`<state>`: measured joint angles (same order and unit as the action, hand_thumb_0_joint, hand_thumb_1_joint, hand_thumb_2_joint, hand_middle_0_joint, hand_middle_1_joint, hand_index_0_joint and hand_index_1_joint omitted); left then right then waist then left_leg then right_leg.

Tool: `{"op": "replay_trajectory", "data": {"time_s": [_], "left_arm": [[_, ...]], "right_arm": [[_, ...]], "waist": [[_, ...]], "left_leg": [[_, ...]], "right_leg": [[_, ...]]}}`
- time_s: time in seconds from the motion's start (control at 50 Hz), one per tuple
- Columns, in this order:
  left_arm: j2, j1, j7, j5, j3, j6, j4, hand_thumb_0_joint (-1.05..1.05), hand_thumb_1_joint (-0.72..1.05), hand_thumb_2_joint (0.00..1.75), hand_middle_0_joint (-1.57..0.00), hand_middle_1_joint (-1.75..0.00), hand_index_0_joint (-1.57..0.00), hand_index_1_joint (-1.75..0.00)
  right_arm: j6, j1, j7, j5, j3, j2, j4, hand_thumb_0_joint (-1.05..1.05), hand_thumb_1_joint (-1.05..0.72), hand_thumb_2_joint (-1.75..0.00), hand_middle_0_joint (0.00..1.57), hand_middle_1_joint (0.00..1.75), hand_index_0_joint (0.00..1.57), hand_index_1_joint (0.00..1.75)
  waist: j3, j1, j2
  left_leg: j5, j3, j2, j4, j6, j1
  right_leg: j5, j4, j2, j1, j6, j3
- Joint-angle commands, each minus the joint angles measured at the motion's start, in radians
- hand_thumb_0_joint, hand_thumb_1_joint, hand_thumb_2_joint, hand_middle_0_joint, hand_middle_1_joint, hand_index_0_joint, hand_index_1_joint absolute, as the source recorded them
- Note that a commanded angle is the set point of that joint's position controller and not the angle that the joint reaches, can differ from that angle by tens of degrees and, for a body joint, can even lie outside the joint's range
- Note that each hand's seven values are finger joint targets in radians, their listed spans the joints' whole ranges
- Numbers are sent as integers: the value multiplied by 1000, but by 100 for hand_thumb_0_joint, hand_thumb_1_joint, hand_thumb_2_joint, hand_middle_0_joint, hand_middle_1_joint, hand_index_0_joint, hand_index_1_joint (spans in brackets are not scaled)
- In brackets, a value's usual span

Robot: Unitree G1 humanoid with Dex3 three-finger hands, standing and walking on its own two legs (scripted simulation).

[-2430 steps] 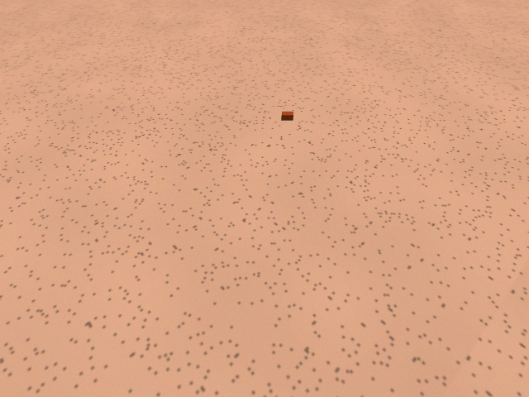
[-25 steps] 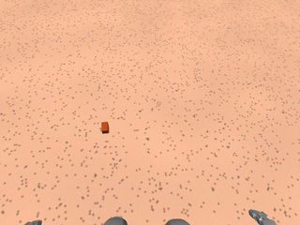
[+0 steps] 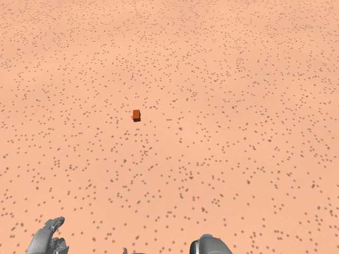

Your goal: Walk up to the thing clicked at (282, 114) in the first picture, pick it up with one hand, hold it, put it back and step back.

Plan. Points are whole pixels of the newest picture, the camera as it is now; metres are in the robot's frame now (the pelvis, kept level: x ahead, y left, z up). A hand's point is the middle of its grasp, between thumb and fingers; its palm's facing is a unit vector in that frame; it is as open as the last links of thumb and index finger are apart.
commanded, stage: step back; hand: left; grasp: from above
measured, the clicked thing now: (136, 115) +1.01 +0.26 -0.73
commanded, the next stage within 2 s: stand in 1.64 s
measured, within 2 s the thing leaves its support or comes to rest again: neither
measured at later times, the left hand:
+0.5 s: hand out of the picture -0.08 +0.26 -0.12, palm faces -0.03 -0.90 -0.43, open 7.4 cm
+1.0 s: hand out of the picture +0.02 +0.26 -0.13, palm faces -0.06 -0.92 -0.39, open 7.4 cm
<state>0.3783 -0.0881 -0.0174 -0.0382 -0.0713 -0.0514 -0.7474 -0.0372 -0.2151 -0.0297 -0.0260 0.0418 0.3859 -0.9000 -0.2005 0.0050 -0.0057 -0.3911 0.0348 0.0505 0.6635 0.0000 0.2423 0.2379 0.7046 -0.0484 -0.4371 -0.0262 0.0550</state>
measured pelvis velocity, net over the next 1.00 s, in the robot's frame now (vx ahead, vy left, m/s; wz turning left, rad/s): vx -0.10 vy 0.00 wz -0.05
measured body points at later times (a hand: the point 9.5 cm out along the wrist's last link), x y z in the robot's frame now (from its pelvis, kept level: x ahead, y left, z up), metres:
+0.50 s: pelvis -0.12 -0.01 +0.01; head -0.12 -0.03 +0.46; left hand -0.08 +0.31 -0.09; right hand -0.05 -0.33 -0.11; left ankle -0.08 +0.14 -0.68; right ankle -0.15 -0.13 -0.72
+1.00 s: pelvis -0.10 +0.00 +0.01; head -0.08 +0.00 +0.46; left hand +0.03 +0.31 -0.10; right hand -0.07 -0.32 -0.12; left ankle -0.10 +0.14 -0.71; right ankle -0.04 -0.12 -0.72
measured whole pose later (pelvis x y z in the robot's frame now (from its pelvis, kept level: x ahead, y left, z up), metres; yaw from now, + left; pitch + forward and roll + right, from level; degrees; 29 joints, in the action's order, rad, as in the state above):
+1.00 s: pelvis -0.10 +0.00 +0.01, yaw -3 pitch -4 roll -1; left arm 0.37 -0.14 0.01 -0.03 -0.06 0.03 -0.97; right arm -0.01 -0.24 -0.01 -0.02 0.05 0.39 -0.98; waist -0.09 0.02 0.04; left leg -0.44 0.06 -0.03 0.73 -0.01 0.25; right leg 0.23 0.62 0.00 -0.32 -0.01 0.04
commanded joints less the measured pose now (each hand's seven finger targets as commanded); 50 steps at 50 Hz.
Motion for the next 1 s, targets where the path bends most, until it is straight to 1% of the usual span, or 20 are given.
{"op": "replay_trajectory", "data": {"time_s": [0.0,0.02,0.04,0.1,0.22,0.28,0.32,0.34,0.36,0.4,0.48,0.58,0.6,0.64,0.66,0.74,0.88,0.92,0.94,0.98], "left_arm": [[188,-55,-10,20,-37,-2,62,0,90,90,-20,-30,-20,-30],[210,41,-24,27,-51,0,78,0,90,90,-20,-30,-20,-30],[225,49,-28,10,-62,-3,62,0,90,90,-20,-30,-20,-30],[207,-57,-15,32,-58,-5,-2,0,90,90,-20,-30,-20,-30],[173,-96,2,25,-33,59,-53,0,90,90,-20,-30,-20,-30],[200,-212,-17,2,-52,97,-146,0,90,90,-20,-30,-20,-30],[324,-121,-23,-21,-82,105,-105,0,90,90,-20,-30,-20,-30],[389,-51,-26,-26,-90,101,-88,0,90,90,-20,-30,-20,-30],[346,24,-22,-15,-81,105,-78,0,90,90,-20,-30,-20,-30],[260,-6,-17,-4,-58,116,-102,0,90,90,-20,-30,-20,-30],[291,-111,-1,-9,-70,118,-134,0,90,90,-20,-30,-20,-30],[261,-99,17,0,-43,85,-126,0,90,90,-20,-30,-20,-30],[212,-112,18,-1,-25,83,-118,0,90,90,-20,-30,-20,-30],[172,-47,13,12,-15,85,-97,0,90,90,-20,-30,-20,-30],[252,-20,7,6,-34,87,-96,0,90,90,-20,-30,-20,-30],[218,-113,24,18,-31,93,-131,0,90,90,-20,-30,-20,-30],[176,-133,17,21,-37,90,-178,0,90,90,-20,-30,-20,-30],[234,-158,4,10,-53,95,-193,0,90,90,-20,-30,-20,-30],[293,-129,0,3,-60,100,-175,0,90,90,-20,-30,-20,-30],[313,59,7,2,-54,92,-129,0,90,90,-20,-30,-20,-30]], "right_arm": [[10,-74,2,-24,92,287,68,0,-90,-90,20,30,20,30],[6,5,13,-21,100,364,97,0,-90,-90,20,30,20,30],[15,69,8,-26,103,358,112,0,-90,-90,20,30,20,30],[18,142,0,-32,59,234,140,0,-90,-90,20,30,20,30],[21,82,17,-21,69,219,106,0,-90,-90,20,30,20,30],[-4,64,27,-12,61,190,86,0,-90,-90,20,30,20,30],[-1,81,32,-18,45,143,110,0,-90,-90,20,30,20,30],[0,133,23,-21,68,207,102,0,-90,-90,20,30,20,30],[0,106,34,-11,82,239,82,0,-90,-90,20,30,20,30],[14,102,49,0,74,208,50,0,-90,-90,20,30,20,30],[30,114,61,-14,67,191,57,0,-90,-90,20,30,20,30],[70,34,59,-13,80,174,2,0,-90,-90,20,30,20,30],[79,-16,50,-17,90,191,-16,0,-90,-90,20,30,20,30],[88,-110,39,-24,121,338,-21,0,-90,-90,20,30,20,30],[85,-100,40,-13,129,360,-22,0,-90,-90,20,30,20,30],[97,-25,31,-9,94,249,4,0,-90,-90,20,30,20,30],[69,63,23,6,57,208,29,0,-90,-90,20,30,20,30],[58,44,18,21,28,125,32,0,-90,-90,20,30,20,30],[53,7,13,24,16,94,29,0,-90,-90,20,30,20,30],[33,-66,5,12,51,184,-44,0,-90,-90,20,30,20,30]], "waist": [[292,-7,127],[250,36,280],[199,26,253],[187,-45,114],[237,21,185],[257,-23,72],[169,-32,-110],[88,-54,-179],[23,-5,-124],[37,-4,-79],[66,-60,-157],[130,-17,-152],[187,5,-63],[210,59,171],[163,66,109],[135,-3,133],[189,-47,160],[232,-68,-20],[236,-53,-169],[162,1,-157]], "left_leg": [[320,326,-280,-282,152,-130],[369,456,-436,-351,291,51],[370,496,-478,-369,332,184],[602,196,-296,-247,238,104],[23,160,-234,-218,194,-132],[75,89,-181,18,122,52],[-151,57,-40,182,11,372],[-152,144,-108,279,-1,220],[-91,161,-132,307,-2,129],[9,103,-67,233,-7,201],[-34,45,-64,114,-17,216],[34,-63,-15,-251,-4,-63],[62,3,-42,-284,6,-211],[-249,570,-398,-442,188,-263],[-299,590,-434,-455,257,-162],[137,269,-300,-356,187,-161],[344,83,-215,-159,123,113],[132,57,-131,-7,52,217],[-64,53,-35,105,11,247],[-200,35,-71,213,-3,55]], "right_leg": [[76,97,-9,-2,-5,-149],[399,319,96,6,17,-63],[418,500,89,61,18,-175],[308,608,144,4,13,-210],[284,-94,56,79,36,-88],[58,-455,56,378,6,-150],[379,-458,-251,313,-129,-589],[506,-497,-377,7,-227,-713],[573,-495,-337,-103,-202,-618],[361,-435,-169,86,-126,-383],[447,-436,-170,177,-129,-375],[241,-268,-118,128,-102,-226],[121,-118,-78,62,-73,-160],[318,229,69,-202,-3,-41],[333,275,16,-172,-9,-142],[224,202,-17,-128,-4,-107],[-51,-186,56,312,9,3],[-83,-277,-41,440,-14,-173],[56,-402,-222,377,-74,-453],[416,-462,-319,53,-198,-525]]}}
